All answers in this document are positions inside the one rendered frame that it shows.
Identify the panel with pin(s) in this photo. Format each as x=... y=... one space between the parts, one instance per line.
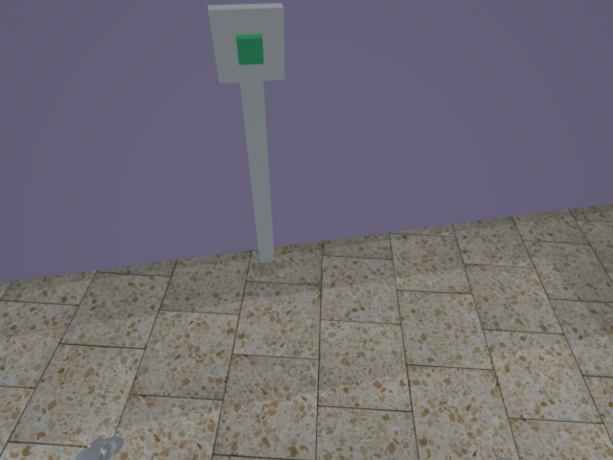
x=267 y=20

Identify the button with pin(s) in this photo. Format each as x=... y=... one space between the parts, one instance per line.
x=250 y=49

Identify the left robot hand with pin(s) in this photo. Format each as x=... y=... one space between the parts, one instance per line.
x=100 y=449

